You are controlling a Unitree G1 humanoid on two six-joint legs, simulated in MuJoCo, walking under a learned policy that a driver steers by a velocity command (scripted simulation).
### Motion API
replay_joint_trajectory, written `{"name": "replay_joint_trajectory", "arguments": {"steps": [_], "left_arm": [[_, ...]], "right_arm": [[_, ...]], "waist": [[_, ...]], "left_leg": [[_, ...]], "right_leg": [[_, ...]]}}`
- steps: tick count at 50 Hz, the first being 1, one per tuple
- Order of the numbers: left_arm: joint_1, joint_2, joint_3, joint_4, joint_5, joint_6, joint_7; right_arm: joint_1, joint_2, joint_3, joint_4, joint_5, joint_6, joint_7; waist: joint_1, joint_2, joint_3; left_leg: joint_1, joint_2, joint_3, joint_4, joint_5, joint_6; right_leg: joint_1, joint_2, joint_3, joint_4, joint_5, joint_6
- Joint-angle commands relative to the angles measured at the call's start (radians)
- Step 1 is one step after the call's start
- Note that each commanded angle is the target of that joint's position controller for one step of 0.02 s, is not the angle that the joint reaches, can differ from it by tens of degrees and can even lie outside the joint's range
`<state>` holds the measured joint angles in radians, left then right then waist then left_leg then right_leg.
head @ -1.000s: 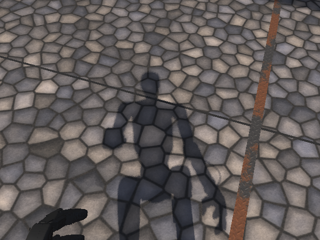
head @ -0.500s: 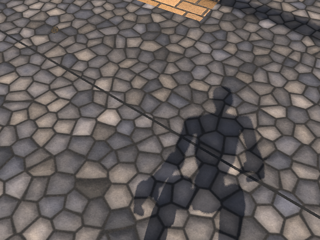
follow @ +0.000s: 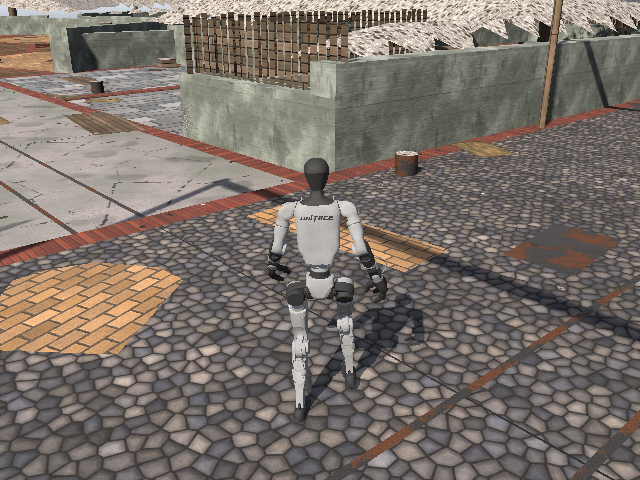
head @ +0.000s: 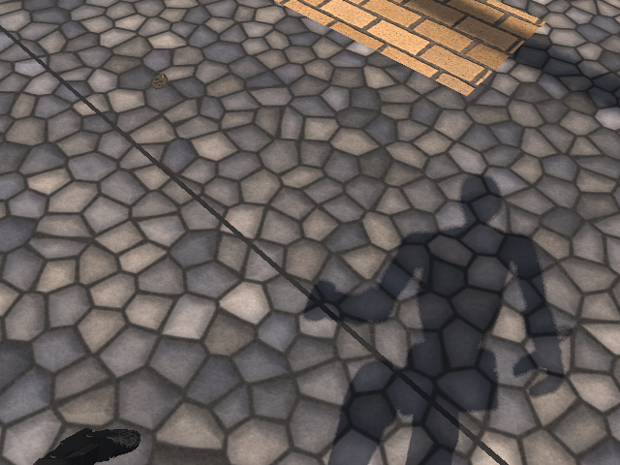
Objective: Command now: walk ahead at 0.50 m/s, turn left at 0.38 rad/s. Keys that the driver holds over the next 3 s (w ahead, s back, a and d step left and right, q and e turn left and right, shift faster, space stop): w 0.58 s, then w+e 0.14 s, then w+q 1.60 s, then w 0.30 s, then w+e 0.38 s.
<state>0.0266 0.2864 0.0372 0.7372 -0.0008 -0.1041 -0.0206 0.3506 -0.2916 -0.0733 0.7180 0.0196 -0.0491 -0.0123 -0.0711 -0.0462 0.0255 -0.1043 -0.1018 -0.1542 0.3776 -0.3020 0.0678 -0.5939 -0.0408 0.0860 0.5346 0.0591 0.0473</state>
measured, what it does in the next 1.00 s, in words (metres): walks ahead: right foot, then left foot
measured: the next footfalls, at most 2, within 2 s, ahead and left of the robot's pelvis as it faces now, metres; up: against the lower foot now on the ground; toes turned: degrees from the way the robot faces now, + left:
right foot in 0.08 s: +0.22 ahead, -0.14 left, +0.00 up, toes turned +4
left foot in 0.60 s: +0.50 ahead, +0.12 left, +0.00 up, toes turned +5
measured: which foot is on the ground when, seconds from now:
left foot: down 0.00-0.08, up 0.10-0.58, down 0.60-1.00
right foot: up 0.00-0.06, down 0.08-0.60, up 0.62-1.00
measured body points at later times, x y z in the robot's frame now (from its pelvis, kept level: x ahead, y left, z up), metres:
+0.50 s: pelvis +0.27 -0.03 +0.00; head +0.31 -0.03 +0.45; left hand +0.24 +0.25 -0.12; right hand +0.52 -0.23 -0.08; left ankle +0.44 +0.14 -0.70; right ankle +0.18 -0.14 -0.74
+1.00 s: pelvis +0.54 +0.02 +0.00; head +0.57 +0.03 +0.45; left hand +0.74 +0.27 -0.09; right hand +0.55 -0.26 -0.12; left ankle +0.46 +0.12 -0.74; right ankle +0.73 -0.13 -0.70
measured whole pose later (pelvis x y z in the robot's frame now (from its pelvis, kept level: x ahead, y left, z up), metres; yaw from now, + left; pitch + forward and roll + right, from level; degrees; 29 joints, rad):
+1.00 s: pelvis +0.54 +0.02 +0.00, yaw +4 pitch +2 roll +2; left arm 0.04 0.28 0.04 0.76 -0.01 -0.08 -0.02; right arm 0.41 -0.27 -0.06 0.83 0.02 -0.07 0.00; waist -0.09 -0.05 0.02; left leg -0.04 -0.06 0.02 0.25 -0.24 0.04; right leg -0.62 -0.09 0.07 0.60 0.04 0.03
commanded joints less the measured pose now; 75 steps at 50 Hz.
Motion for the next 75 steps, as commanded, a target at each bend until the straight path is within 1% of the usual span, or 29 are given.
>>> {"name": "replay_joint_trajectory", "arguments": {"steps": [1, 3, 4, 5, 6, 7, 9, 13, 19, 26, 28, 30, 31, 32, 33, 34, 36, 40, 45, 50, 53, 55, 56, 57, 58, 59, 60, 63, 75], "left_arm": [[-0.048, 0.114, 0.033, -0.075, -0.002, -0.029, -0.011], [0.055, 0.137, 0.050, -0.047, 0.003, -0.037, -0.008], [0.165, 0.172, 0.064, -0.028, 0.015, -0.041, -0.003], [0.304, 0.244, 0.082, -0.015, 0.024, -0.040, 0.000], [0.391, 0.272, 0.096, 0.040, 0.007, -0.025, -0.014], [0.368, 0.179, 0.072, 0.028, -0.019, -0.024, -0.017], [0.257, 0.120, 0.048, 0.008, -0.001, -0.011, -0.012], [0.230, 0.089, 0.034, 0.024, 0.004, -0.013, -0.003], [0.292, 0.147, 0.046, 0.065, -0.015, 0.001, 0.011], [0.389, 0.169, 0.047, 0.122, -0.025, 0.034, 0.017], [0.372, 0.190, 0.053, 0.124, -0.025, 0.044, 0.022], [0.351, 0.167, 0.042, 0.111, -0.020, 0.048, 0.025], [0.362, 0.091, 0.016, 0.076, 0.005, 0.039, 0.025], [0.466, 0.025, -0.006, 0.077, -0.009, 0.020, 0.019], [0.392, 0.138, 0.023, 0.083, -0.035, 0.012, 0.015], [0.314, 0.159, 0.032, 0.059, -0.047, 0.008, 0.011], [0.271, 0.132, 0.038, 0.058, -0.028, 0.019, 0.017], [0.277, 0.068, 0.029, 0.051, -0.006, 0.048, 0.019], [0.075, 0.041, 0.016, -0.008, 0.003, 0.026, 0.008], [-0.077, 0.059, 0.014, -0.053, -0.011, 0.005, -0.013], [-0.049, 0.104, 0.030, -0.051, -0.013, -0.009, -0.018], [0.126, 0.157, 0.060, -0.002, -0.008, -0.015, -0.008], [0.290, 0.221, 0.079, 0.019, 0.009, -0.016, 0.003], [0.349, 0.291, 0.098, 0.039, 0.015, -0.001, 0.002], [0.341, 0.195, 0.073, 0.029, 0.007, 0.001, -0.001], [0.288, 0.135, 0.056, 0.023, 0.001, 0.002, 0.002], [0.228, 0.110, 0.048, 0.021, 0.004, 0.002, 0.002], [0.145, 0.065, 0.041, 0.036, 0.015, -0.004, 0.004], [0.226, 0.178, 0.081, 0.102, -0.008, 0.014, 0.026]], "right_arm": [[0.029, -0.137, -0.037, -0.032, -0.002, -0.005, -0.008], [0.013, -0.125, -0.033, -0.033, -0.006, 0.002, -0.006], [0.011, -0.088, -0.017, -0.042, -0.013, 0.003, -0.003], [0.094, -0.037, 0.003, -0.055, -0.026, -0.002, -0.005], [0.199, -0.015, 0.013, -0.053, 0.009, -0.014, -0.003], [0.117, -0.116, -0.006, -0.042, 0.022, -0.017, -0.005], [-0.070, -0.135, -0.010, -0.082, -0.001, -0.017, -0.005], [-0.062, -0.067, -0.003, -0.084, -0.009, -0.020, 0.007], [-0.231, -0.018, 0.020, -0.133, -0.014, -0.031, 0.015], [-0.392, -0.031, 0.017, -0.189, 0.003, -0.047, 0.049], [-0.337, -0.062, 0.004, -0.179, -0.001, -0.050, 0.052], [-0.085, -0.139, -0.035, -0.111, -0.014, -0.048, 0.038], [0.084, -0.219, -0.055, -0.091, -0.036, -0.041, 0.023], [0.097, -0.236, -0.054, -0.079, -0.033, -0.037, 0.030], [0.074, -0.143, -0.031, -0.080, -0.023, -0.035, 0.029], [0.013, -0.117, -0.020, -0.079, -0.016, -0.037, 0.027], [-0.090, -0.073, -0.008, -0.074, -0.026, -0.046, 0.033], [-0.111, -0.083, -0.011, -0.031, -0.018, -0.069, 0.041], [-0.043, -0.127, -0.026, 0.013, -0.008, -0.049, 0.019], [0.052, -0.154, -0.035, 0.063, 0.008, -0.029, 0.005], [0.049, -0.166, -0.042, 0.073, 0.006, -0.015, -0.005], [0.042, -0.134, -0.030, 0.070, -0.001, -0.007, -0.006], [0.037, -0.073, -0.007, 0.042, -0.019, -0.006, -0.006], [0.160, 0.023, 0.019, 0.010, 0.000, -0.021, -0.005], [0.139, -0.071, 0.000, 0.028, 0.020, -0.027, -0.006], [0.053, -0.130, -0.019, 0.011, 0.030, -0.024, -0.006], [0.013, -0.126, -0.021, 0.006, 0.023, -0.019, -0.010], [-0.005, -0.080, -0.025, -0.004, 0.013, 0.009, -0.002], [-0.295, -0.029, 0.000, -0.121, 0.004, 0.023, 0.052]], "waist": [[0.019, 0.170, -0.022], [0.076, 0.182, -0.050], [0.127, 0.151, -0.148], [0.137, -0.027, -0.303], [0.110, -0.316, -0.353], [0.146, -0.154, -0.235], [0.138, -0.004, -0.054], [0.081, -0.058, -0.038], [0.127, -0.026, -0.008], [0.162, -0.032, 0.036], [0.113, -0.047, 0.001], [-0.018, -0.019, -0.167], [-0.064, 0.130, -0.327], [-0.011, 0.354, -0.431], [-0.041, 0.230, -0.320], [-0.026, 0.186, -0.183], [0.035, 0.125, -0.073], [0.102, 0.119, -0.030], [0.053, 0.091, 0.019], [0.011, 0.109, 0.030], [0.046, 0.142, 0.011], [0.132, 0.133, -0.091], [0.195, 0.037, -0.244], [0.142, -0.253, -0.369], [0.166, -0.197, -0.336], [0.168, -0.126, -0.206], [0.141, -0.067, -0.139], [0.080, -0.085, -0.045], [0.146, 0.001, 0.062]], "left_leg": [[-0.003, 0.276, -0.192, -0.033, 0.231, 0.126], [0.018, 0.249, -0.186, 0.069, 0.372, 0.099], [-0.024, 0.194, -0.140, 0.242, 0.403, 0.069], [-0.234, 0.093, -0.058, 0.551, 0.154, 0.016], [-0.551, -0.004, 0.001, 0.823, -0.290, -0.039], [-0.666, 0.053, -0.055, 0.919, -0.253, -0.036], [-0.662, 0.132, 0.014, 0.878, -0.093, -0.031], [-0.552, 0.201, 0.066, 0.710, 0.007, -0.045], [-0.557, 0.201, 0.119, 0.368, 0.259, -0.077], [-0.506, 0.150, 0.146, 0.152, 0.285, -0.040], [-0.402, 0.122, 0.164, 0.117, 0.226, -0.008], [0.009, 0.131, 0.157, 0.096, 0.276, 0.054], [0.346, 0.368, -0.127, 0.122, 0.270, 0.136], [0.516, 0.534, -0.524, -0.001, 0.105, 0.250], [0.434, 0.495, -0.471, -0.038, 0.001, 0.208], [0.294, 0.460, -0.308, -0.064, 0.048, 0.170], [0.080, 0.382, -0.135, -0.140, 0.166, 0.138], [-0.064, 0.332, -0.041, -0.232, 0.321, 0.178], [-0.051, 0.280, 0.033, -0.249, 0.349, 0.161], [-0.007, 0.306, -0.008, -0.188, 0.273, 0.137], [0.042, 0.334, -0.066, -0.108, 0.273, 0.108], [-0.003, 0.263, -0.031, 0.089, 0.372, 0.064], [-0.159, 0.189, 0.022, 0.379, 0.206, 0.027], [-0.533, 0.053, 0.111, 0.716, -0.251, -0.037], [-0.640, 0.098, 0.007, 0.865, -0.293, -0.040], [-0.687, 0.137, 0.011, 0.898, -0.207, -0.035], [-0.657, 0.177, 0.033, 0.882, -0.127, -0.039], [-0.548, 0.238, 0.042, 0.796, -0.015, -0.047], [-0.556, 0.221, 0.158, 0.320, 0.290, -0.040]], "right_leg": [[0.106, 0.011, -0.017, -0.036, -0.041, -0.038], [0.238, 0.034, -0.060, -0.086, -0.100, -0.083], [0.424, -0.027, -0.012, -0.067, -0.090, -0.129], [0.738, -0.211, 0.237, -0.035, -0.098, -0.229], [0.931, -0.352, 0.681, -0.207, -0.409, -0.358], [0.866, -0.338, 0.692, -0.260, -0.626, -0.323], [0.619, -0.260, 0.425, -0.282, -0.462, -0.269], [0.475, -0.170, 0.219, -0.346, -0.177, -0.270], [0.485, -0.142, 0.057, -0.386, 0.010, -0.257], [0.610, -0.199, 0.045, -0.322, 0.058, -0.225], [0.644, -0.205, 0.033, -0.240, 0.236, -0.204], [0.516, -0.127, -0.027, 0.067, 0.367, -0.156], [0.241, -0.037, -0.073, 0.411, 0.014, -0.109], [-0.039, 0.089, -0.009, 0.658, -0.645, -0.079], [-0.138, 0.032, 0.060, 0.747, -0.621, -0.082], [-0.163, -0.008, 0.036, 0.732, -0.525, -0.086], [-0.093, -0.069, 0.018, 0.647, -0.392, -0.071], [-0.027, -0.099, -0.016, 0.550, -0.303, -0.044], [-0.053, -0.072, -0.035, 0.201, -0.056, -0.013], [0.034, -0.018, -0.032, 0.005, 0.009, -0.016], [0.121, -0.005, -0.024, -0.050, -0.083, -0.046], [0.388, 0.001, -0.048, -0.089, -0.117, -0.091], [0.661, -0.161, 0.101, -0.051, -0.116, -0.150], [0.974, -0.382, 0.522, -0.144, -0.337, -0.289], [0.936, -0.371, 0.620, -0.219, -0.499, -0.290], [0.823, -0.342, 0.466, -0.237, -0.498, -0.249], [0.705, -0.305, 0.351, -0.257, -0.403, -0.228], [0.493, -0.238, 0.141, -0.343, -0.225, -0.216], [0.580, -0.243, -0.222, -0.399, -0.022, -0.199]]}}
